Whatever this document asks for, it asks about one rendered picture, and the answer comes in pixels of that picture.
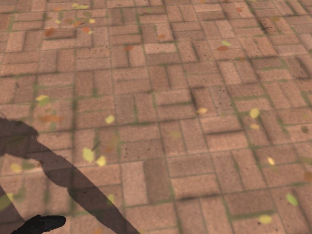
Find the robot left hand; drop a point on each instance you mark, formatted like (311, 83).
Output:
(38, 224)

